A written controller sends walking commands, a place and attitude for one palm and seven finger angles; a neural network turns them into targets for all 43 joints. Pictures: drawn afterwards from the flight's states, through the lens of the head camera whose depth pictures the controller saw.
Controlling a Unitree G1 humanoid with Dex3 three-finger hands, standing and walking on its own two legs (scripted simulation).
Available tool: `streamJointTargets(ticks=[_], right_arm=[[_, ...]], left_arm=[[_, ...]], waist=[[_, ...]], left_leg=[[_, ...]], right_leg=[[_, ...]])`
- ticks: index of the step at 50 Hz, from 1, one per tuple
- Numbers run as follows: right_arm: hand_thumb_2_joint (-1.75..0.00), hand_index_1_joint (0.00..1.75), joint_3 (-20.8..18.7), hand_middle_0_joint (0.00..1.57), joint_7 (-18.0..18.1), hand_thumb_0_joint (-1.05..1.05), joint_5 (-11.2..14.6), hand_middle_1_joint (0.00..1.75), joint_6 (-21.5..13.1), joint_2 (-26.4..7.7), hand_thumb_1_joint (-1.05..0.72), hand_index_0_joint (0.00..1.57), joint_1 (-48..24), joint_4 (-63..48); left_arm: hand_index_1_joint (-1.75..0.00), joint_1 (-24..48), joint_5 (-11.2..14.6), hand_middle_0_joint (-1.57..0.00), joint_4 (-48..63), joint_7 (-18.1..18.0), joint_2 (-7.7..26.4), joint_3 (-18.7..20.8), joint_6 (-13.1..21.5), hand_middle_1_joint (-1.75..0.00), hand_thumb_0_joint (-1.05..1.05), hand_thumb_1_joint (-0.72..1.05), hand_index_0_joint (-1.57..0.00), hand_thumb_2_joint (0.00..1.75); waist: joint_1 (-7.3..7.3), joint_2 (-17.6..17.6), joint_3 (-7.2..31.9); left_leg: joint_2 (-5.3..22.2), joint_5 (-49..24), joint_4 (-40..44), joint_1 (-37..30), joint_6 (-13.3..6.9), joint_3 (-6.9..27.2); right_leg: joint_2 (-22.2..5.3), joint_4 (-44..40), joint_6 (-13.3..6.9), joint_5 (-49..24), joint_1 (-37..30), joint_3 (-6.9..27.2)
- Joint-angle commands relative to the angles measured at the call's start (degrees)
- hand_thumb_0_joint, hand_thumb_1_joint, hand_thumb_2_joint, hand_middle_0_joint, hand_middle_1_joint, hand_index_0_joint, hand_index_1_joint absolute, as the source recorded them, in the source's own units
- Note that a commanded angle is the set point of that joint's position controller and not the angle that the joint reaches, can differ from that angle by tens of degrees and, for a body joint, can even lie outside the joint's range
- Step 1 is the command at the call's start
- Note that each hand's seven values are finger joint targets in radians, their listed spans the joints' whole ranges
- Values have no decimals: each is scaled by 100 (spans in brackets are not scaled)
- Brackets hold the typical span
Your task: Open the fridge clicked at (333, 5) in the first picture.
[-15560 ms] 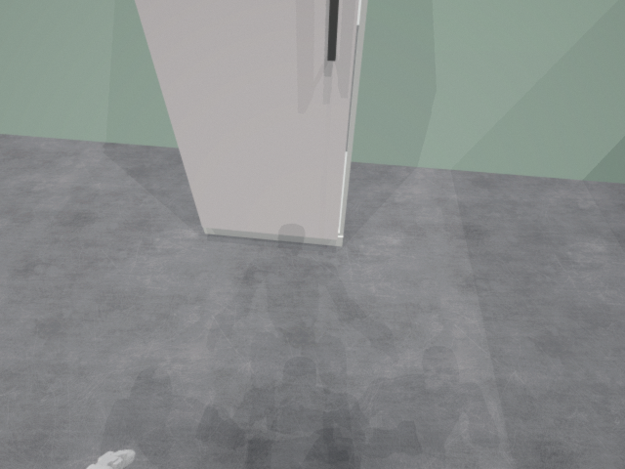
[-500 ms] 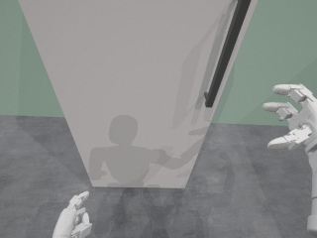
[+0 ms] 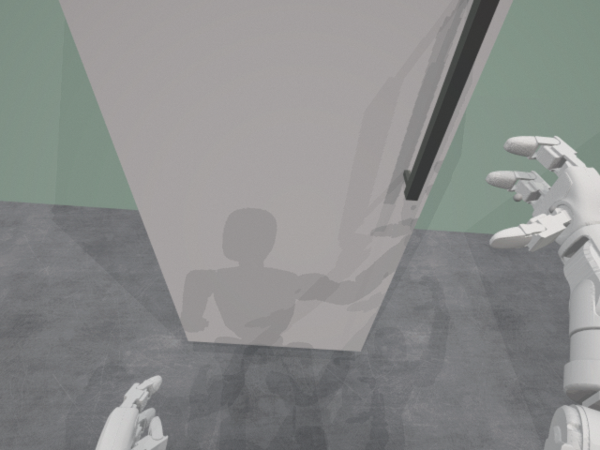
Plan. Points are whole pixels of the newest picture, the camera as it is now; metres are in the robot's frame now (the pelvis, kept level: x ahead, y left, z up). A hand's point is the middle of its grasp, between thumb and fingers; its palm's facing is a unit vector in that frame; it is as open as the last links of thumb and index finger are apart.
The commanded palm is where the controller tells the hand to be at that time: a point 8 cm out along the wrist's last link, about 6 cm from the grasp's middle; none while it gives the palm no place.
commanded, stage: move the hooked fingers beside the handle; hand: right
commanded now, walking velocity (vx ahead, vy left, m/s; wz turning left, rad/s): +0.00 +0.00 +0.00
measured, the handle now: (438, 106) +0.53 -0.16 +0.22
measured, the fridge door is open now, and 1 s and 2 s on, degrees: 0 0 0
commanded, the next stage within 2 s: feel for the door with the fingertips in 1.30 s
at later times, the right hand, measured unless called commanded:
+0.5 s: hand (476, 159) +0.46 -0.20 +0.19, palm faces +0.01 +1.00 -0.03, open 14.0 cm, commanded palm +0.44 -0.25 +0.19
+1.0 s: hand (486, 164) +0.45 -0.22 +0.19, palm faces +0.01 +1.00 -0.02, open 14.0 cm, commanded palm +0.43 -0.26 +0.18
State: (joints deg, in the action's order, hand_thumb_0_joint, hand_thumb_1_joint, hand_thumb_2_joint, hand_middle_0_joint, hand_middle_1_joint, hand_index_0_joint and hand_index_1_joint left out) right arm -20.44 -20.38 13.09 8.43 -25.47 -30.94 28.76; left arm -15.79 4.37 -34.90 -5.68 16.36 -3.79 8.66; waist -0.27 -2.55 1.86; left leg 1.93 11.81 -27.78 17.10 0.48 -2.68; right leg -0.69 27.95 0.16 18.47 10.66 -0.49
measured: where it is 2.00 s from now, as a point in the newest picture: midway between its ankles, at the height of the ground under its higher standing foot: outside the picture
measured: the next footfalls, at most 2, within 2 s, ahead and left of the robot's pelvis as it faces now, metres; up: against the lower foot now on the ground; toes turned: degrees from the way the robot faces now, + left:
none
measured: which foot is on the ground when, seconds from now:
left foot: down 0.00-1.00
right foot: down 0.00-1.00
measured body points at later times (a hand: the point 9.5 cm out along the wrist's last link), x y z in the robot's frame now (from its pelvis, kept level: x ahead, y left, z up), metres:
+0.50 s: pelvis -0.01 -0.01 +0.00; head +0.02 +0.00 +0.45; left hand +0.07 +0.26 -0.11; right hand +0.45 -0.26 +0.20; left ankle +0.03 +0.13 -0.74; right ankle -0.04 -0.12 -0.74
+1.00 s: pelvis +0.00 +0.00 +0.00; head +0.03 +0.00 +0.45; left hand +0.08 +0.26 -0.11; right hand +0.44 -0.27 +0.19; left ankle +0.03 +0.13 -0.74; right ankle -0.04 -0.12 -0.74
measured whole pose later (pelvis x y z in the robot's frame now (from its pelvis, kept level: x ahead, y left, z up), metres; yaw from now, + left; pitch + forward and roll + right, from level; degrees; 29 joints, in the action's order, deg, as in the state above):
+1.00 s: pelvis +0.00 +0.00 +0.00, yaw +1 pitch +6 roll +1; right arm -20.4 -17.7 9.0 -0.9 -28.1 -46.7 51.0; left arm -20.3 3.4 -36.5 -4.3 16.8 -2.3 5.4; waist 3.0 -1.6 2.8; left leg 1.4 11.3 -28.1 22.3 0.5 -2.1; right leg -1.2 29.9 0.0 19.1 16.3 -1.0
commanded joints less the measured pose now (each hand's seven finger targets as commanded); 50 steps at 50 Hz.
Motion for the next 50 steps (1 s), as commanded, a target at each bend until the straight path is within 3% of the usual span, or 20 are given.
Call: streamJointTargets(ticks=[1,5,10,12,13,19,21,22,25,27,30,31,34,37,39,40,43,46,49,50], right_arm=[[-30,120,-333,30,129,0,80,120,-573,-1517,50,30,-2969,-1087],[-30,120,-68,30,225,0,-94,120,-412,-1390,50,30,-3290,-318],[-30,120,27,30,315,0,-166,120,-617,-1390,50,30,-3960,-166],[-30,120,16,30,339,0,-129,120,-803,-1429,50,30,-4211,14],[-30,120,-84,30,354,0,-135,120,-858,-1475,50,30,-4182,120],[-30,120,-46,30,491,0,-425,120,-1057,-1603,50,30,-4751,1282],[-30,120,-1,30,517,0,-503,120,-1174,-1573,50,30,-4856,1365],[-30,120,-54,30,522,0,-499,120,-1249,-1633,50,30,-4848,1417],[-30,120,-198,30,457,0,-415,120,-1455,-1736,50,30,-5107,1436],[-30,120,-368,30,408,0,-372,120,-1528,-1930,50,30,-4824,1550],[-30,120,-499,30,375,0,-475,120,-1558,-2084,50,30,-4616,1626],[-30,120,-339,30,358,0,-497,120,-1558,-1891,50,30,-4542,1534],[-30,120,-491,30,346,0,-455,120,-1528,-2041,50,30,-4260,1356],[-30,120,-336,30,288,0,-320,120,-1482,-1813,50,30,-4310,961],[-30,120,-431,30,270,0,-276,120,-1475,-1900,50,30,-4454,751],[-30,120,-643,30,285,0,-285,120,-1452,-2117,50,30,-4306,787],[-30,120,-314,30,277,0,-295,120,-1393,-1807,50,30,-4428,732],[-30,120,-228,30,284,0,-328,120,-1297,-1728,50,30,-4440,943],[-30,120,-105,30,247,0,-291,120,-1248,-1587,50,30,-4550,942],[-30,120,-52,30,229,0,-274,120,-1200,-1493,50,30,-4456,1143]], left_arm=[[-30,341,-6,-20,751,-91,664,270,285,-30,0,90,-20,90],[-30,249,12,-20,611,-104,698,262,225,-30,0,90,-20,90],[-30,111,-29,-20,584,-89,717,282,208,-30,0,90,-20,90],[-30,-14,-51,-20,501,-92,741,297,199,-30,0,90,-20,90],[-30,-41,-53,-20,507,-85,739,310,206,-30,0,90,-20,90],[-30,-356,-81,-20,293,-31,789,321,129,-30,0,90,-20,90],[-30,-470,-103,-20,301,-2,797,340,120,-30,0,90,-20,90],[-30,-547,-127,-20,296,12,825,369,106,-30,0,90,-20,90],[-30,-685,-145,-20,260,24,844,409,94,-30,0,90,-20,90],[-30,-760,-151,-20,288,36,884,416,49,-30,0,90,-20,90],[-30,-794,-150,-20,306,73,893,432,-6,-30,0,90,-20,90],[-30,-773,-144,-20,344,94,869,440,-18,-30,0,90,-20,90],[-30,-789,-137,-20,398,129,903,474,-69,-30,0,90,-20,90],[-30,-737,-122,-20,498,124,890,501,-112,-30,0,90,-20,90],[-30,-730,-135,-20,484,117,889,505,-102,-30,0,90,-20,90],[-30,-733,-130,-20,478,108,891,509,-108,-30,0,90,-20,90],[-30,-638,-108,-20,484,91,848,471,-116,-30,0,90,-20,90],[-30,-652,-103,-20,448,78,849,465,-112,-30,0,90,-20,90],[-30,-609,-98,-20,448,56,839,453,-110,-30,0,90,-20,90],[-30,-609,-90,-20,441,59,838,443,-110,-30,0,90,-20,90]], waist=[[120,58,1541],[222,-85,1137],[256,-140,1632],[322,264,1725],[279,212,1792],[422,-84,1425],[405,-182,1637],[421,117,1793],[450,123,2156],[362,384,2196],[304,105,2117],[312,-28,2076],[270,82,2029],[326,80,2147],[354,71,2220],[264,23,2240],[388,-163,1980],[441,-68,1810],[465,-169,1926],[480,43,1821]], left_leg=[[-113,-1504,143,-1020,-210,-11],[-91,-1072,246,-699,-222,-14],[-103,-1161,194,-804,-253,1],[-122,-1273,184,-903,-240,-16],[-128,-1345,153,-916,-237,11],[-100,-1148,143,-592,-234,28],[-104,-1265,73,-615,-256,33],[-122,-1404,37,-736,-247,17],[-145,-1746,-29,-884,-228,64],[-149,-1815,-81,-1089,-224,62],[-146,-1920,-112,-1029,-225,81],[-153,-1925,-112,-959,-229,76],[-169,-1994,-116,-993,-224,70],[-182,-2057,-99,-1055,-218,67],[-203,-2070,-76,-1050,-199,93],[-202,-2008,-76,-1077,-214,98],[-195,-1929,-38,-914,-207,84],[-194,-1745,7,-777,-211,59],[-183,-1859,-27,-760,-218,54],[-186,-1802,-20,-708,-214,37]], right_leg=[[71,-374,-129,-1782,-51,39],[76,-426,-129,-1388,160,51],[89,-373,-123,-1536,28,107],[58,-353,-138,-1622,67,118],[59,-344,-143,-1665,60,105],[79,-334,-125,-1402,405,81],[80,-295,-116,-1537,361,92],[64,-256,-134,-1669,374,92],[52,-181,-133,-1903,281,58],[48,-181,-151,-1912,468,45],[51,-193,-140,-1967,552,-7],[52,-192,-140,-2007,501,-31],[28,-176,-154,-2077,546,-40],[18,-159,-180,-2151,415,-70],[24,-151,-187,-2096,338,-55],[24,-160,-181,-2038,374,-50],[35,-162,-188,-1948,360,-66],[43,-172,-188,-1739,402,-36],[52,-118,-174,-1877,286,-30],[48,-113,-178,-1791,361,-15]])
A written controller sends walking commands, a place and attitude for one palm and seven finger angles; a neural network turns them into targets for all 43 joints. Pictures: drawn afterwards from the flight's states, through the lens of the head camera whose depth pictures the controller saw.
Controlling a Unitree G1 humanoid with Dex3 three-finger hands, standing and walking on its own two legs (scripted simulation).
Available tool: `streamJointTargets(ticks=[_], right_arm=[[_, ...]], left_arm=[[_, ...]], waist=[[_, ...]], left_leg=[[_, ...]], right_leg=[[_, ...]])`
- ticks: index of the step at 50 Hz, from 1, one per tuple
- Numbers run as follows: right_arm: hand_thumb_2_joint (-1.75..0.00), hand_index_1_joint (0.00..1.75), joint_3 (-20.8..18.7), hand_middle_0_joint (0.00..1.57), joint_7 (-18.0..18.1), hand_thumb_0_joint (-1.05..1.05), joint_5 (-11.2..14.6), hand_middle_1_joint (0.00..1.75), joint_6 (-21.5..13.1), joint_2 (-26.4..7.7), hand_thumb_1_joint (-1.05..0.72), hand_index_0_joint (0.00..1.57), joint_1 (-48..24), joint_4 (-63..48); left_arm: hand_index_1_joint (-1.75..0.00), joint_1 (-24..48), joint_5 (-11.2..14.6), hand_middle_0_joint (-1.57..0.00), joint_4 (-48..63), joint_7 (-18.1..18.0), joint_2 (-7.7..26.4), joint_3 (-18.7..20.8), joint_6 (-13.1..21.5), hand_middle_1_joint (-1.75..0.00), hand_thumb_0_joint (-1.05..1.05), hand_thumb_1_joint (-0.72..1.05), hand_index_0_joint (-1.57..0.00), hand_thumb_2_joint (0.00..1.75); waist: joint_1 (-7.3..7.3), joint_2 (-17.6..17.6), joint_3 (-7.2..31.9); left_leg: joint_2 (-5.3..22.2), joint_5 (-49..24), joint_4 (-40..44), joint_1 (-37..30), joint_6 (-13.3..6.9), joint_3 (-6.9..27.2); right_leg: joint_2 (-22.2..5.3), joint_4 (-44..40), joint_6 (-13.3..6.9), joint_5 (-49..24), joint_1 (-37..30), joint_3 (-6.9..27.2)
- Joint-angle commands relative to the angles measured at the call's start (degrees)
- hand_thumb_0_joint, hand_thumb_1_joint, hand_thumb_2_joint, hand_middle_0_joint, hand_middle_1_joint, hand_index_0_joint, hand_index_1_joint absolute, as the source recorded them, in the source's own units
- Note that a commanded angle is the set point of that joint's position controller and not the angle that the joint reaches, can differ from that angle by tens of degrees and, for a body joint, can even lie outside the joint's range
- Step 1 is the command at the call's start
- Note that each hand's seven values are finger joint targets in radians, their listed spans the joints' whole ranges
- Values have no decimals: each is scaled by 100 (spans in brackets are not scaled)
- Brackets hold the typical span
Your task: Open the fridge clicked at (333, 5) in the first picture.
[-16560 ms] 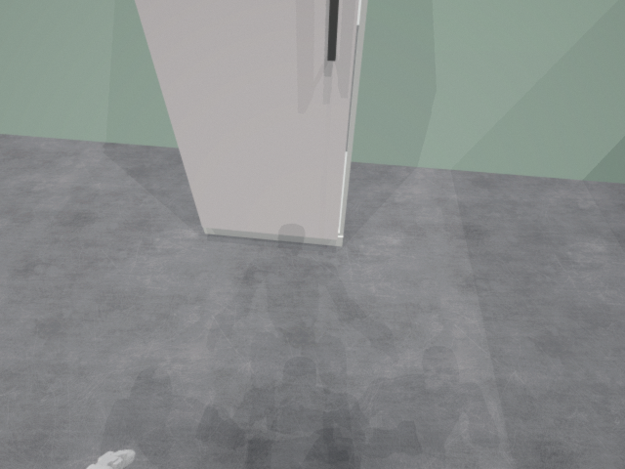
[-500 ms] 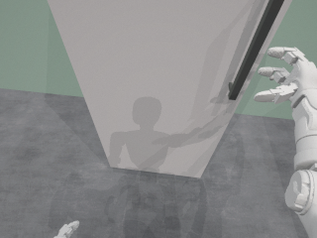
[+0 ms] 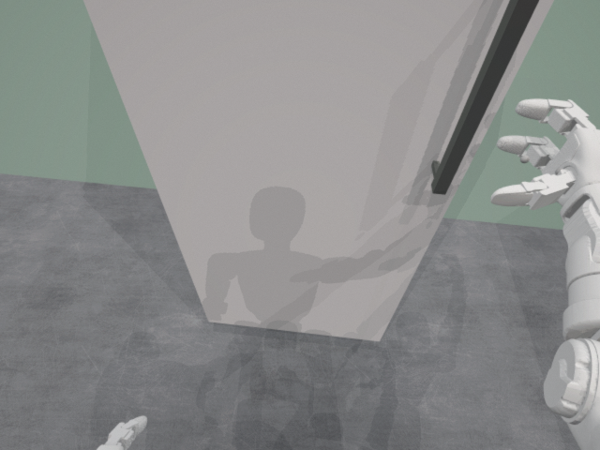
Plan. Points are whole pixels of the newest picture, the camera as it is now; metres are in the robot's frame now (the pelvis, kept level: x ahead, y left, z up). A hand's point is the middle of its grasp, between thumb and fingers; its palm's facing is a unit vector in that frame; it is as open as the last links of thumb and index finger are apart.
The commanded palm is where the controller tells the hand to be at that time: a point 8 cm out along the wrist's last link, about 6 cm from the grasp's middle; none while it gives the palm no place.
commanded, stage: move the hooked fingers beside the handle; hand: right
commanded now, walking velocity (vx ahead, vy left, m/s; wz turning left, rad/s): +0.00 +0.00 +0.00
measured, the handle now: (474, 93) +0.53 -0.16 +0.23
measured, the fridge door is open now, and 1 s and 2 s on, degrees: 0 0 0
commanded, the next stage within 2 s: feel for the door with the fingertips in 0.30 s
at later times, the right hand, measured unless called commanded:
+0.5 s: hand (515, 157) +0.46 -0.22 +0.18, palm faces +0.00 +1.00 -0.01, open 14.0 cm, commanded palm +0.44 -0.25 +0.18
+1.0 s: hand (490, 151) +0.46 -0.18 +0.19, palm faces +0.05 +1.00 -0.04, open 14.0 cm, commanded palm +0.44 -0.23 +0.18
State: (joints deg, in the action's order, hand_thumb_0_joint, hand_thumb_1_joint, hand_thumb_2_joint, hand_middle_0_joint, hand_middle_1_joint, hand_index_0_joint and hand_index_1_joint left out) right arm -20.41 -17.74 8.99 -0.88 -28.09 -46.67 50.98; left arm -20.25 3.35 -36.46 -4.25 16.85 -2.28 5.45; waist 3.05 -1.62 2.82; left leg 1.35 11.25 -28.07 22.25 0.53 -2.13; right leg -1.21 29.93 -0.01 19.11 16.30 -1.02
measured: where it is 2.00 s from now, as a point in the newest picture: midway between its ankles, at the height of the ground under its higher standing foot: outside the picture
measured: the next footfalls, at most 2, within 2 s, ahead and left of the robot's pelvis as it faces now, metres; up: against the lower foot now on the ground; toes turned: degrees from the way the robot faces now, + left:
none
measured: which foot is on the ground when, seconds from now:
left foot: down 0.00-1.00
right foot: down 0.00-1.00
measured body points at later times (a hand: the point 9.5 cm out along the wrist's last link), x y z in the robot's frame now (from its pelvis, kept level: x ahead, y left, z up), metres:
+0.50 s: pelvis +0.00 -0.01 +0.00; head +0.04 +0.00 +0.45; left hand +0.06 +0.26 -0.12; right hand +0.45 -0.27 +0.18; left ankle +0.03 +0.13 -0.73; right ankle -0.05 -0.12 -0.74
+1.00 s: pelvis -0.01 +0.00 +0.00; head +0.02 +0.01 +0.45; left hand +0.09 +0.26 -0.11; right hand +0.45 -0.24 +0.19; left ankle +0.03 +0.13 -0.74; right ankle -0.05 -0.12 -0.74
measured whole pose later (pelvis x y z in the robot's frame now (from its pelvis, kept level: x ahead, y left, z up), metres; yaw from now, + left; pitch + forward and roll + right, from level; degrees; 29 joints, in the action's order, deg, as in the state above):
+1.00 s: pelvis -0.01 +0.00 +0.00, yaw +0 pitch +5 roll +0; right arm -17.8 -10.4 6.2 -1.4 -23.4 -50.1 52.3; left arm -19.1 2.7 -36.1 -3.4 15.2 -2.8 4.8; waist 3.5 -1.6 2.7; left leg 1.4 11.6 -29.6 23.3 0.4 -2.0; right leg -1.1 31.0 0.1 19.3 17.1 -1.1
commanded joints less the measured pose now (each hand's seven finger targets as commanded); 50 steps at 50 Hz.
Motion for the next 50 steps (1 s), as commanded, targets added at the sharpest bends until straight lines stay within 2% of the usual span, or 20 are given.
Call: streamJointTargets(ticks=[1,3,6,10,12,15,20,22,23,26,27,28,30,32,34,38,42,44,48,50], right_arm=[[-30,120,-91,30,-37,0,134,120,-255,-1314,50,30,-2946,-991],[-30,120,-194,30,-18,0,135,120,-275,-1458,50,30,-3066,-711],[-30,120,-5,30,10,0,66,120,-394,-1306,50,30,-3406,-757],[-30,120,-191,30,54,0,24,120,-656,-1585,50,30,-3510,-924],[-30,120,-100,30,28,0,80,120,-697,-1473,50,30,-3466,-853],[-30,120,-292,30,0,0,67,120,-637,-1636,50,30,-3283,-791],[-30,120,-99,30,-30,0,38,120,-419,-1384,50,30,-3049,-416],[-30,120,-112,30,-13,0,110,120,-440,-1355,50,30,-3078,-552],[-30,120,-145,30,-1,0,112,120,-500,-1423,50,30,-3299,-851],[-30,120,135,30,46,0,128,120,-602,-1023,50,30,-3486,-1381],[-30,120,185,30,101,0,184,120,-638,-900,50,30,-3425,-1551],[-30,120,125,30,140,0,197,120,-621,-896,50,30,-3310,-1604],[-30,120,-53,30,257,0,209,120,-534,-972,50,30,-3111,-1471],[-30,120,110,30,371,0,202,120,-391,-701,50,30,-2965,-1340],[-30,120,37,30,531,0,48,120,-277,-772,50,30,-2898,-1310],[-30,120,12,30,786,0,-53,120,-243,-699,50,30,-2792,-1613],[-30,120,-134,30,865,0,-80,120,-323,-947,50,30,-3086,-1429],[-30,120,-235,30,846,0,-160,120,-378,-1148,50,30,-3192,-1281],[-30,120,210,30,692,0,-248,120,-507,-838,50,30,-3556,-1279],[-30,120,249,30,603,0,-169,120,-478,-758,50,30,-3659,-829]], left_arm=[[-30,-151,19,-20,588,-91,808,279,208,-30,0,90,-20,90],[-30,-183,8,-20,549,-103,834,267,182,-30,0,90,-20,90],[-30,-145,-6,-20,588,-102,792,252,198,-30,0,90,-20,90],[-30,-158,-23,-20,624,-88,775,238,193,-30,0,90,-20,90],[-30,-192,-27,-20,619,-81,780,242,188,-30,0,90,-20,90],[-30,-186,-22,-20,617,-65,798,246,172,-30,0,90,-20,90],[-30,-259,-7,-20,593,-35,829,262,110,-30,0,90,-20,90],[-30,-277,-20,-20,639,-35,848,286,108,-30,0,90,-20,90],[-30,-275,-24,-20,634,-33,847,292,122,-30,0,90,-20,90],[-30,-281,-45,-20,622,-10,772,303,181,-30,0,90,-20,90],[-30,-302,-55,-20,625,-2,754,322,197,-30,0,90,-20,90],[-30,-282,-51,-20,598,14,759,333,213,-30,0,90,-20,90],[-30,-289,-61,-20,542,26,766,330,210,-30,0,90,-20,90],[-30,-246,-57,-20,531,48,745,322,195,-30,0,90,-20,90],[-30,-217,-60,-20,520,76,724,324,189,-30,0,90,-20,90],[-30,-125,-86,-20,620,118,670,325,159,-30,0,90,-20,90],[-30,-122,-90,-20,605,54,701,304,109,-30,0,90,-20,90],[-30,-106,-75,-20,600,19,683,290,101,-30,0,90,-20,90],[-30,-97,-48,-20,585,-4,636,270,110,-30,0,90,-20,90],[-30,-166,-48,-20,504,-24,666,271,133,-30,0,90,-20,90]], waist=[[159,-51,1618],[193,198,1529],[220,-24,1684],[129,-219,2135],[167,-65,2126],[71,-177,2147],[155,30,1606],[139,146,1692],[156,36,1956],[158,-489,2250],[162,-312,2295],[118,-434,2345],[59,-233,2181],[76,-53,1918],[18,-184,1785],[-62,-72,1995],[40,465,1826],[30,381,1863],[148,-315,1947],[254,-93,1731]], left_leg=[[-120,-1627,23,-1153,-218,-12],[-107,-1530,13,-1140,-204,-12],[-81,-1514,-37,-1095,-209,21],[-90,-1764,-165,-1323,-235,57],[-97,-1797,-176,-1336,-235,18],[-101,-1975,-217,-1406,-246,27],[-115,-1615,-130,-1060,-230,-37],[-116,-1507,-121,-1139,-240,-37],[-125,-1628,-151,-1211,-239,-5],[-149,-1745,-184,-1105,-258,-24],[-163,-1813,-202,-1142,-261,-66],[-175,-1789,-189,-1082,-253,-46],[-182,-1799,-179,-1161,-256,-72],[-167,-1714,-141,-1159,-254,-103],[-153,-1690,-158,-1131,-258,-91],[-143,-1855,-188,-1351,-259,-68],[-125,-1771,-121,-1488,-221,-4],[-110,-1812,-128,-1574,-213,52],[-96,-1814,-130,-1338,-246,67],[-114,-1609,-55,-1172,-235,38]], right_leg=[[104,-321,-158,-1717,-123,46],[111,-312,-165,-1563,32,74],[135,-258,-167,-1566,-31,79],[141,-170,-143,-1849,-145,103],[114,-155,-151,-1936,-138,118],[111,-179,-133,-2100,-102,113],[76,-231,-129,-1767,146,112],[75,-233,-148,-1685,161,110],[75,-214,-144,-1801,20,130],[63,-152,-73,-2217,-387,168],[36,-116,-84,-2462,-483,197],[25,-108,-64,-2475,-558,195],[31,-159,-59,-2412,-392,186],[46,-199,-93,-2239,-210,139],[51,-249,-81,-2214,-119,138],[56,-249,-90,-2335,-162,99],[63,-302,-165,-1883,60,51],[96,-308,-173,-1793,106,19],[117,-225,-149,-1859,-136,7],[113,-240,-154,-1620,-65,45]])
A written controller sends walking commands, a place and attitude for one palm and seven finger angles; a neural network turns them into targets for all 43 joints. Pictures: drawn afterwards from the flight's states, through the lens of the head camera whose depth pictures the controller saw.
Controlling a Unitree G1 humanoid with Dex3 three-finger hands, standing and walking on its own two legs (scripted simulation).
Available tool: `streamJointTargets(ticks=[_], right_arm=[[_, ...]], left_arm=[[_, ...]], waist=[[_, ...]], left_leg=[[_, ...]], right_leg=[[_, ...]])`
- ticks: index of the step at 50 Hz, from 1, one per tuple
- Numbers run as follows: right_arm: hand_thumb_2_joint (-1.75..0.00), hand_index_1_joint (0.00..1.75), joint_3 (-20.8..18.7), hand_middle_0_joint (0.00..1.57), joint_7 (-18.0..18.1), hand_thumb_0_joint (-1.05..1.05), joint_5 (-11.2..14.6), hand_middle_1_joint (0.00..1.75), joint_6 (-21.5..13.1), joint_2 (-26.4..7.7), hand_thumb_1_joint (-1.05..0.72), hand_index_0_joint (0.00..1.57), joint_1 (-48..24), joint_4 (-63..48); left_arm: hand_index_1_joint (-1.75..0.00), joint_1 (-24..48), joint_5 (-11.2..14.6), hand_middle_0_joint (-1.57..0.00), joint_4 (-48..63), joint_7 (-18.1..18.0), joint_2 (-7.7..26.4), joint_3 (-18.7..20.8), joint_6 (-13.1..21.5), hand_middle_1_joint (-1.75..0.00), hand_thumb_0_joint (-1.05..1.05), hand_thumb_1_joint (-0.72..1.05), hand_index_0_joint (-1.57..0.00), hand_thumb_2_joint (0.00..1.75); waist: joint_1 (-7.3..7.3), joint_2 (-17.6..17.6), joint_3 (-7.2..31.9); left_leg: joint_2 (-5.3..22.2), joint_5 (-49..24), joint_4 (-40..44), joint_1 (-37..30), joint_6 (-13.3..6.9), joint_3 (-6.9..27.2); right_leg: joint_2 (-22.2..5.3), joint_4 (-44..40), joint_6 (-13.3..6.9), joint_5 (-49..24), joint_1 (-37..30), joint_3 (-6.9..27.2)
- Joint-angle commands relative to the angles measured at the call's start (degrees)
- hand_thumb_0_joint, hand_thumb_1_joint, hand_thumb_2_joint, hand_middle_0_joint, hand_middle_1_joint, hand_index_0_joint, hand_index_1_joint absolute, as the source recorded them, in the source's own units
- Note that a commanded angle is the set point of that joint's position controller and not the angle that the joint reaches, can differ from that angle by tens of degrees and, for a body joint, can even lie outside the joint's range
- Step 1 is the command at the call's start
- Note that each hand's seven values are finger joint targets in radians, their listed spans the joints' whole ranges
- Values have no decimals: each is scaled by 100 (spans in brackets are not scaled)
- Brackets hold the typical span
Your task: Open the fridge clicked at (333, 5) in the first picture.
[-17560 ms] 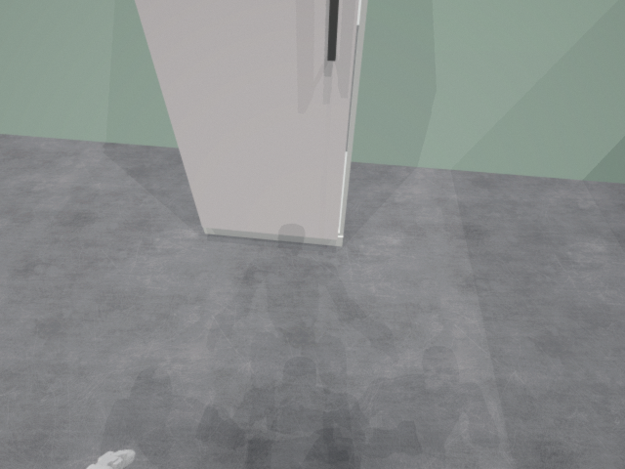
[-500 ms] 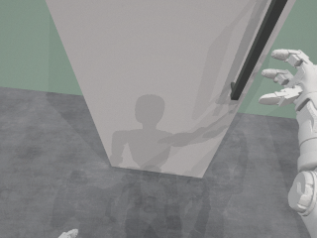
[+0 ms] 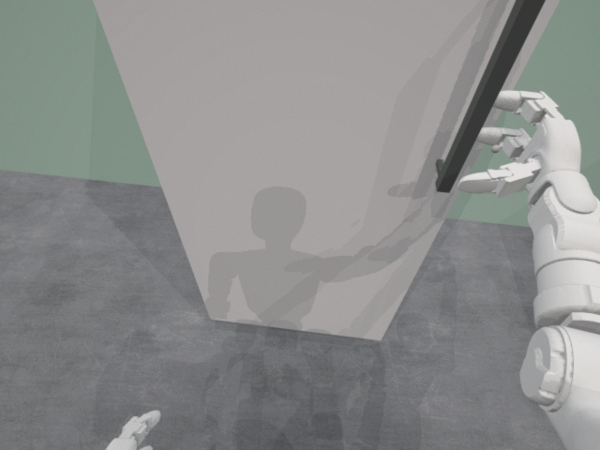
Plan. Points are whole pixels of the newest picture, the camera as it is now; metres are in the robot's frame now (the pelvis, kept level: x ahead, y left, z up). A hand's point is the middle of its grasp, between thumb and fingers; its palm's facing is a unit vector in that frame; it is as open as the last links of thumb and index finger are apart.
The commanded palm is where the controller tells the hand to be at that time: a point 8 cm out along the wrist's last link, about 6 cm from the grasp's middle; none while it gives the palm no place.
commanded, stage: feel for the door with the fingertips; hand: right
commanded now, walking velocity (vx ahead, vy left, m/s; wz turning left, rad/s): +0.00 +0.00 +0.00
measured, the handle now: (479, 91) +0.53 -0.16 +0.23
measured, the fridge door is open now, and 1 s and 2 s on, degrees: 0 0 0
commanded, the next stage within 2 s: slide the fingers in behind the handle in 0.42 s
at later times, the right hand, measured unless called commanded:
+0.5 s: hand (489, 136) +0.49 -0.18 +0.19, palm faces +0.01 +1.00 -0.02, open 13.9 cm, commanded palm +0.47 -0.23 +0.19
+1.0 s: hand (495, 150) +0.46 -0.18 +0.19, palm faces -0.01 +1.00 +0.00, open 14.0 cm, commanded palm +0.44 -0.23 +0.19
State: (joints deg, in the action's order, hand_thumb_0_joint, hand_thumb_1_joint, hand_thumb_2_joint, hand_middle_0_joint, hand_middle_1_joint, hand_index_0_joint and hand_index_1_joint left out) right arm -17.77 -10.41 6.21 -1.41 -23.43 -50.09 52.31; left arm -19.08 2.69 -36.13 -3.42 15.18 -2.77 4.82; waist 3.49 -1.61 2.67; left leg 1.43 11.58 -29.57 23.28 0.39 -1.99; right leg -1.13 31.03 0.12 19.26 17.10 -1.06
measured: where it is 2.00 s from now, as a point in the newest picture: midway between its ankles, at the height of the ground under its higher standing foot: outside the picture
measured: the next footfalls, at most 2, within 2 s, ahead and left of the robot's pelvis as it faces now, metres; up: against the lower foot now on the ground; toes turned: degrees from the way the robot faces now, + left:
none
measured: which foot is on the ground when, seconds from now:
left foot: down 0.00-1.00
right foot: down 0.00-1.00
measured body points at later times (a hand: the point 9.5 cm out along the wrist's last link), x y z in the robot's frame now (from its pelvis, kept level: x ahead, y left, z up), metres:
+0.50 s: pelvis -0.01 +0.00 +0.00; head +0.04 +0.01 +0.44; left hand +0.01 +0.27 -0.12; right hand +0.48 -0.23 +0.19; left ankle +0.03 +0.13 -0.73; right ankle -0.04 -0.12 -0.73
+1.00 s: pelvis +0.00 -0.01 +0.00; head +0.03 +0.00 +0.45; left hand +0.08 +0.26 -0.11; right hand +0.46 -0.24 +0.19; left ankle +0.03 +0.13 -0.73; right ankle -0.04 -0.12 -0.73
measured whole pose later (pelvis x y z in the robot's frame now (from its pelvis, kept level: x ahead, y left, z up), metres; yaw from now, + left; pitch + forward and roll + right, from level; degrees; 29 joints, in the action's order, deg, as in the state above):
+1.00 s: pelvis +0.00 -0.01 +0.00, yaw +0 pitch +6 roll +1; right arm -16.5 -13.2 9.1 -3.0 -22.4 -49.5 51.9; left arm -20.8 2.7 -36.9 -3.0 16.5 -1.8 4.9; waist 3.0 -1.9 3.8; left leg 1.6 11.8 -29.8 24.2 0.9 -2.0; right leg -1.0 32.6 -0.3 20.1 18.7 -0.9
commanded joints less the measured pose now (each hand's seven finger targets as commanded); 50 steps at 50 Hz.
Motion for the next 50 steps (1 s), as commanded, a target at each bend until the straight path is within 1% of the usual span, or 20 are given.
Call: streamJointTargets(ticks=[1,4,6,11,12,14,17,19,24,27,28,33,37,38,39,42,43,46,49,50], right_arm=[[-30,120,-159,30,-181,0,171,120,-414,-1378,50,30,-3264,-797],[-30,120,-201,30,-326,0,262,120,-368,-1487,50,30,-3557,-240],[-30,120,-129,30,-356,0,190,120,-415,-1519,50,30,-3672,6],[-30,120,-272,30,-354,0,72,120,-905,-1867,50,30,-4018,-307],[-30,120,-151,30,-380,0,142,120,-957,-1680,50,30,-3985,-251],[-30,120,-366,30,-428,0,195,120,-969,-1859,50,30,-3868,-9],[-30,120,-299,30,-439,0,164,120,-888,-1847,50,30,-3862,165],[-30,120,-368,30,-354,0,22,120,-897,-1991,50,30,-4012,14],[-30,120,-289,30,-237,0,87,120,-916,-1677,50,30,-3857,-61],[-30,120,-335,30,-229,0,138,120,-935,-1708,50,30,-3844,-186],[-30,120,-444,30,-233,0,120,120,-931,-1816,50,30,-3735,-234],[-30,120,-381,30,-253,0,119,120,-896,-1692,50,30,-3413,-412],[-30,120,-612,30,-222,0,141,120,-826,-1936,50,30,-3179,-411],[-30,120,-599,30,-241,0,142,120,-810,-1901,50,30,-3140,-584],[-30,120,-611,30,-245,0,140,120,-808,-1915,50,30,-3149,-700],[-30,120,-215,30,-299,0,215,120,-824,-1434,50,30,-3082,-1222],[-30,120,-216,30,-311,0,235,120,-804,-1388,50,30,-2993,-1441],[-30,120,86,30,-324,0,374,120,-573,-920,50,30,-2999,-1460],[-30,120,57,30,-207,0,402,120,-320,-932,50,30,-3176,-1282],[-30,120,-80,30,-137,0,365,120,-252,-1030,50,30,-3086,-1126]], left_arm=[[-30,-338,16,-20,445,-123,877,326,196,-30,0,90,-20,90],[-30,-381,34,-20,382,-174,935,307,199,-30,0,90,-20,90],[-30,-446,32,-20,356,-166,953,294,215,-30,0,90,-20,90],[-30,-595,-29,-20,350,-126,940,328,260,-30,0,90,-20,90],[-30,-646,-28,-20,349,-117,934,339,264,-30,0,90,-20,90],[-30,-700,-33,-20,287,-100,987,354,264,-30,0,90,-20,90],[-30,-740,-18,-20,295,-92,1021,358,231,-30,0,90,-20,90],[-30,-790,-46,-20,275,-63,1015,372,241,-30,0,90,-20,90],[-30,-891,-77,-20,290,-8,998,405,251,-30,0,90,-20,90],[-30,-928,-81,-20,294,-17,1021,427,236,-30,0,90,-20,90],[-30,-899,-76,-20,286,-9,1015,420,236,-30,0,90,-20,90],[-30,-798,-72,-20,373,12,980,396,222,-30,0,90,-20,90],[-30,-756,-59,-20,443,-13,1007,409,184,-30,0,90,-20,90],[-30,-681,-50,-20,485,-10,980,400,179,-30,0,90,-20,90],[-30,-654,-45,-20,507,-16,970,403,177,-30,0,90,-20,90],[-30,-538,-21,-20,598,-5,906,416,203,-30,0,90,-20,90],[-30,-487,-25,-20,599,3,899,421,213,-30,0,90,-20,90],[-30,-379,0,-20,553,-6,880,408,225,-30,0,90,-20,90],[-30,-329,17,-20,499,-39,910,382,207,-30,0,90,-20,90],[-30,-325,11,-20,480,-50,899,394,205,-30,0,90,-20,90]], waist=[[176,140,1841],[308,378,1622],[333,266,1475],[289,-163,2269],[344,-81,2282],[303,125,2271],[331,-29,2034],[304,-311,2111],[321,-46,2165],[320,57,2236],[242,-105,2271],[181,-141,2061],[119,225,2003],[85,16,2147],[76,84,2214],[103,-134,2247],[59,-373,2358],[147,-244,2067],[207,32,1712],[156,133,1688]], left_leg=[[-125,-1617,84,-1377,-217,26],[-85,-1339,146,-1281,-163,62],[-73,-1139,136,-1107,-168,83],[-88,-1621,-61,-1377,-191,138],[-103,-1681,-83,-1360,-191,99],[-119,-1675,-82,-1380,-171,104],[-116,-1415,-39,-1182,-183,65],[-129,-1404,-67,-1071,-194,64],[-185,-1486,-61,-1041,-186,10],[-186,-1532,-54,-1154,-192,8],[-184,-1560,-75,-1168,-205,17],[-185,-1581,-64,-1167,-223,3],[-169,-1583,-62,-1338,-212,2],[-163,-1734,-88,-1419,-213,43],[-161,-1803,-95,-1467,-208,35],[-171,-1950,-102,-1401,-228,6],[-179,-2022,-111,-1361,-236,20],[-196,-1794,-21,-1148,-227,-41],[-174,-1531,49,-1079,-213,-75],[-167,-1490,42,-1089,-218,-71]], right_leg=[[110,-362,-171,-1563,-57,69],[137,-363,-196,-1150,229,47],[153,-340,-191,-992,372,76],[175,-180,-172,-1465,173,88],[167,-151,-181,-1562,140,92],[142,-166,-172,-1473,262,94],[138,-207,-176,-1307,347,86],[139,-206,-156,-1382,287,122],[90,-190,-147,-1571,181,136],[82,-193,-170,-1606,152,101],[81,-208,-144,-1644,151,111],[68,-248,-151,-1686,165,82],[66,-265,-182,-1587,304,50],[79,-260,-172,-1690,237,20],[79,-255,-170,-1743,200,19],[53,-201,-168,-2117,-105,25],[40,-184,-142,-2306,-281,44],[31,-226,-113,-2113,-341,93],[54,-325,-131,-1697,-100,119],[64,-317,-143,-1648,-57,119]])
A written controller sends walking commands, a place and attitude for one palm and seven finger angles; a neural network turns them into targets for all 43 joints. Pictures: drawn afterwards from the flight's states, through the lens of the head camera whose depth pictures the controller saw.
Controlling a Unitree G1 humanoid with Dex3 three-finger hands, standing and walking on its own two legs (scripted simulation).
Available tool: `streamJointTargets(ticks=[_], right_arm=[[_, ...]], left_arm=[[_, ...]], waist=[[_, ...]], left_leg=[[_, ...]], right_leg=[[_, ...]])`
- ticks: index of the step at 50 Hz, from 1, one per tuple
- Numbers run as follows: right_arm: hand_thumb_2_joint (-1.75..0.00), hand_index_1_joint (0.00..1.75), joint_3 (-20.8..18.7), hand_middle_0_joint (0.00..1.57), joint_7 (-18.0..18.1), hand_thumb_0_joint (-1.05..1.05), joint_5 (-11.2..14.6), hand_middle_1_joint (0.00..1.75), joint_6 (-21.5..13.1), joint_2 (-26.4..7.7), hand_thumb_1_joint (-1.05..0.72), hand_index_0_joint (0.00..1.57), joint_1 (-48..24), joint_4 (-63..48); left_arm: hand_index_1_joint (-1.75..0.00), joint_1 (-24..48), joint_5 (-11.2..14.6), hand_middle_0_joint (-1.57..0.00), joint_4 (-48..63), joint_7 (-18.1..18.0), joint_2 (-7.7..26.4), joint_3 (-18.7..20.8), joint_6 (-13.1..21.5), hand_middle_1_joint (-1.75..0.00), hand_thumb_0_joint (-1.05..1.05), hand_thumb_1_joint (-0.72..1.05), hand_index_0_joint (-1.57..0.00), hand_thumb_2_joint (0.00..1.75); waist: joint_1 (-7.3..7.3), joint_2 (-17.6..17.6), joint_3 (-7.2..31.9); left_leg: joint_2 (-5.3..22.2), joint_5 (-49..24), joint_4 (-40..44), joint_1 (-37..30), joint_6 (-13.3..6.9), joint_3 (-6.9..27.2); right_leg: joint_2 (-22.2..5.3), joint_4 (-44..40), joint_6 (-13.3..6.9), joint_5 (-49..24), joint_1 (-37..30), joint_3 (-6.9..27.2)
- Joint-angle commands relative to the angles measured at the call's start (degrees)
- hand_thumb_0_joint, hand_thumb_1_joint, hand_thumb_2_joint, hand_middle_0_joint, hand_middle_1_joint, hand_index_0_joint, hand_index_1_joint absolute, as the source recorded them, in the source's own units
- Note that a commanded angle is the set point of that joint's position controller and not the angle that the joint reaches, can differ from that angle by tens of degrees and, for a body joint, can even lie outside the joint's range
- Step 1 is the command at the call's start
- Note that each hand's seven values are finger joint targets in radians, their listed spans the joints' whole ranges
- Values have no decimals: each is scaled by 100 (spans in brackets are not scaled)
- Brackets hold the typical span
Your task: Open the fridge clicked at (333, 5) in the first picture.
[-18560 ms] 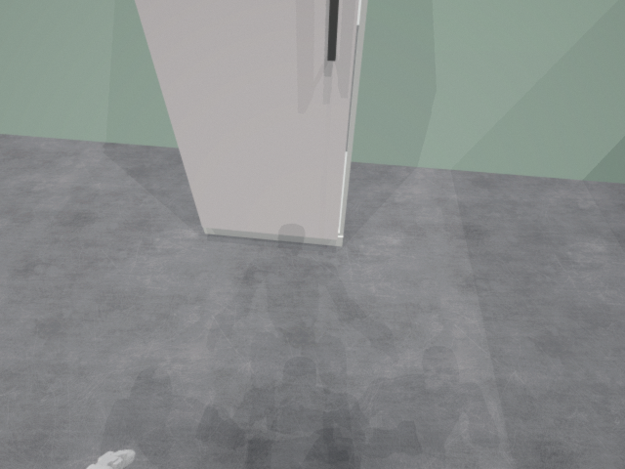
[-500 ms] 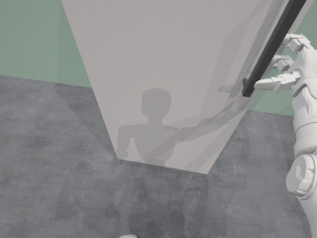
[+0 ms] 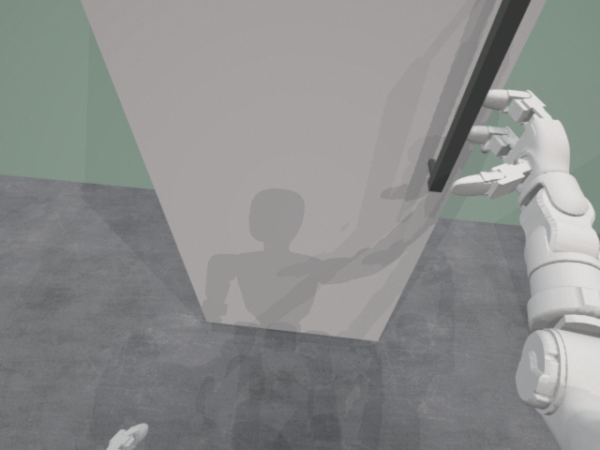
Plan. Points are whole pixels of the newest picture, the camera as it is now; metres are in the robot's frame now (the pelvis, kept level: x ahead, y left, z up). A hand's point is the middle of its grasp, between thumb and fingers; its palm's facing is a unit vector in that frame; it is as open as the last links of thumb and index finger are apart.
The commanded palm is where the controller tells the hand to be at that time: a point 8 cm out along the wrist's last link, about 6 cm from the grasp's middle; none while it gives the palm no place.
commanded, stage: slide the fingers in behind the handle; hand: right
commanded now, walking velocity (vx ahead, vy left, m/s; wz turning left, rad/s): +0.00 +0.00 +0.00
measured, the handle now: (469, 90) +0.53 -0.15 +0.23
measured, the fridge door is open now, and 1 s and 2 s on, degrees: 0 0 0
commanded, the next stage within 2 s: grip the handle and tug to test in 1.34 s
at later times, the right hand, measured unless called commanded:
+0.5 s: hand (449, 140) +0.47 -0.13 +0.19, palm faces +0.01 +1.00 -0.01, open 14.0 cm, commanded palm +0.45 -0.18 +0.19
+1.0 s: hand (446, 143) +0.47 -0.13 +0.19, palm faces +0.01 +1.00 -0.01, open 14.1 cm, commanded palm +0.45 -0.18 +0.19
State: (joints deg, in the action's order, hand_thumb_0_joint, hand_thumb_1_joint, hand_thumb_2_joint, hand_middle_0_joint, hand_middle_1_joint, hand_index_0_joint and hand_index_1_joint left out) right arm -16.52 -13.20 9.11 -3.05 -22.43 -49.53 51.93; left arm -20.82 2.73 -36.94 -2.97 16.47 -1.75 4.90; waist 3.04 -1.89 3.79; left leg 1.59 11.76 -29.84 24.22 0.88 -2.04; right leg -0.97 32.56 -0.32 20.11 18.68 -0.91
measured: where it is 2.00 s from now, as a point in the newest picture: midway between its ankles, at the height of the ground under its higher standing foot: outside the picture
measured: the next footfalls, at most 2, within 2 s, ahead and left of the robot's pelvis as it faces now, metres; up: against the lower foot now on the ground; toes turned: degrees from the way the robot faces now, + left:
none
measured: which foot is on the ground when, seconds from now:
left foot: down 0.00-1.00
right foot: down 0.00-1.00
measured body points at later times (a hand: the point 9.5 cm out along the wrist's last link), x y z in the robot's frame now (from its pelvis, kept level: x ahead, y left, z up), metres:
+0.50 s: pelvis +0.00 +0.01 +0.00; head +0.03 +0.02 +0.45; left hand +0.06 +0.26 -0.12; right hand +0.47 -0.19 +0.19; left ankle +0.03 +0.13 -0.73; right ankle -0.04 -0.11 -0.73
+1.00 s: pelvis -0.01 +0.01 +0.00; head +0.02 +0.02 +0.45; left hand +0.06 +0.27 -0.12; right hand +0.46 -0.18 +0.19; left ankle +0.03 +0.13 -0.73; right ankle -0.04 -0.11 -0.73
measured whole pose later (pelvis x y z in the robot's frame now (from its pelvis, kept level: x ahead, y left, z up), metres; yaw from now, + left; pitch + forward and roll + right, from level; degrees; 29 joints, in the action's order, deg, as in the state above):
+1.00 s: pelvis -0.01 +0.01 +0.00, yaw +0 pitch +6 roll +0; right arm -15.4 -6.5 6.7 -5.1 -19.5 -55.0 58.7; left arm -20.3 2.1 -38.3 -2.9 15.8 -2.0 5.7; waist 4.4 -1.8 2.8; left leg 1.5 11.2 -30.5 25.5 0.2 -1.9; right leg -1.1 32.0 0.3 18.9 19.3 -1.0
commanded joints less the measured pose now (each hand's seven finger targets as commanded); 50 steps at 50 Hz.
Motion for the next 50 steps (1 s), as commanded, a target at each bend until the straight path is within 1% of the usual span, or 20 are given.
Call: streamJointTargets(ticks=[1,2,3,6,7,9,11,15,17,19,22,26,30,34,39,40,42,43,45,50], right_arm=[[-30,120,-140,30,197,0,22,120,-79,-1112,50,30,-3213,-1187],[-30,120,-168,30,273,0,-19,120,-97,-1140,50,30,-3229,-1242],[-30,120,-37,30,314,0,-94,120,-137,-1059,50,30,-3383,-1378],[-30,120,210,30,420,0,-143,120,-269,-758,50,30,-3589,-1412],[-30,120,177,30,438,0,-95,120,-303,-740,50,30,-3472,-1338],[-30,120,180,30,440,0,-48,120,-305,-669,50,30,-3575,-1189],[-30,120,146,30,456,0,-54,120,-289,-691,50,30,-3686,-1022],[-30,120,-221,30,586,0,-197,120,-300,-1084,50,30,-3412,-803],[-30,120,-246,30,650,0,-250,120,-350,-1086,50,30,-3258,-814],[-30,120,-181,30,658,0,-238,120,-390,-954,50,30,-3221,-966],[-30,120,-267,30,638,0,-212,120,-410,-1056,50,30,-3082,-956],[-30,120,-194,30,605,0,-214,120,-377,-1047,50,30,-3372,-1052],[-30,120,-313,30,610,0,-190,120,-480,-1219,50,30,-3457,-1257],[-30,120,-77,30,553,0,-168,120,-427,-965,50,30,-3421,-818],[-30,120,-20,30,567,0,-182,120,-421,-922,50,30,-3612,-767],[-30,120,55,30,570,0,-157,120,-446,-805,50,30,-3705,-761],[-30,120,-86,30,594,0,-116,120,-529,-938,50,30,-3573,-774],[-30,120,-107,30,610,0,-114,120,-568,-940,50,30,-3625,-834],[-30,120,58,30,631,0,-130,120,-574,-713,50,30,-3598,-748],[-30,120,-80,30,688,0,-254,120,-590,-982,50,30,-3736,-490]], left_arm=[[-30,-125,8,-20,573,-89,759,271,194,-30,0,90,-20,90],[-30,-122,-14,-20,581,-93,754,269,181,-30,0,90,-20,90],[-30,-84,-14,-20,588,-79,704,250,190,-30,0,90,-20,90],[-30,-74,-39,-20,562,-54,665,237,225,-30,0,90,-20,90],[-30,-89,-39,-20,561,-61,676,258,222,-30,0,90,-20,90],[-30,-67,-33,-20,530,-71,677,242,232,-30,0,90,-20,90],[-30,-102,-46,-20,491,-72,688,235,240,-30,0,90,-20,90],[-30,-128,-74,-20,484,-52,665,221,192,-30,0,90,-20,90],[-30,-147,-93,-20,530,-31,664,231,163,-30,0,90,-20,90],[-30,-128,-86,-20,572,-1,640,241,177,-30,0,90,-20,90],[-30,-144,-83,-20,593,-17,673,260,132,-30,0,90,-20,90],[-30,-137,-51,-20,559,-53,672,277,139,-30,0,90,-20,90],[-30,-153,-62,-20,532,-84,667,283,173,-30,0,90,-20,90],[-30,-176,-33,-20,449,-97,683,265,206,-30,0,90,-20,90],[-30,-176,-35,-20,457,-100,684,271,225,-30,0,90,-20,90],[-30,-186,-45,-20,455,-94,680,261,244,-30,0,90,-20,90],[-30,-228,-61,-20,451,-89,708,279,258,-30,0,90,-20,90],[-30,-194,-56,-20,455,-80,687,272,263,-30,0,90,-20,90],[-30,-164,-52,-20,450,-60,664,261,284,-30,0,90,-20,90],[-30,-216,-61,-20,417,-61,702,263,268,-30,0,90,-20,90]], waist=[[198,71,1595],[167,24,1671],[183,-329,1756],[251,-178,1775],[242,140,1830],[249,147,1892],[254,199,1896],[93,118,1971],[51,322,1986],[39,138,2039],[32,430,2011],[124,201,1849],[108,140,2119],[212,251,1648],[221,29,1811],[255,135,1843],[206,336,1968],[197,174,2026],[231,229,1870],[246,323,1738]], left_leg=[[-165,-1498,67,-1204,-268,-64],[-150,-1525,38,-1247,-281,-60],[-141,-1572,16,-1215,-291,-32],[-160,-1573,10,-1121,-290,-52],[-172,-1592,-8,-1179,-287,-72],[-170,-1658,-36,-1207,-280,-65],[-163,-1640,-40,-1216,-269,-54],[-135,-1853,-95,-1451,-280,-14],[-142,-1910,-101,-1570,-280,-23],[-145,-2013,-103,-1584,-278,5],[-151,-2003,-63,-1775,-271,14],[-152,-1750,49,-1608,-251,66],[-146,-1821,64,-1814,-245,110],[-141,-1412,167,-1503,-231,73],[-131,-1329,141,-1445,-245,81],[-139,-1367,130,-1440,-243,79],[-150,-1444,99,-1557,-247,66],[-142,-1501,76,-1574,-246,87],[-150,-1459,85,-1432,-237,66],[-139,-1228,85,-1361,-230,86]], right_leg=[[64,-489,-91,-1729,-190,101],[62,-462,-97,-1807,-240,92],[86,-438,-74,-1897,-329,104],[75,-412,-53,-1956,-459,151],[38,-391,-72,-2001,-465,171],[51,-403,-50,-2011,-466,177],[69,-416,-50,-1914,-394,166],[105,-402,-68,-2006,-174,93],[93,-413,-80,-2069,-99,88],[95,-411,-80,-2103,-152,30],[91,-453,-107,-1972,-25,5],[101,-508,-131,-1637,-53,-36],[129,-496,-146,-1658,-106,-47],[119,-560,-145,-1282,26,-18],[139,-539,-133,-1274,-29,0],[140,-523,-137,-1300,-55,12],[121,-502,-138,-1410,-52,28],[133,-502,-129,-1435,-70,17],[128,-501,-125,-1376,-68,7],[126,-519,-136,-1160,105,34]])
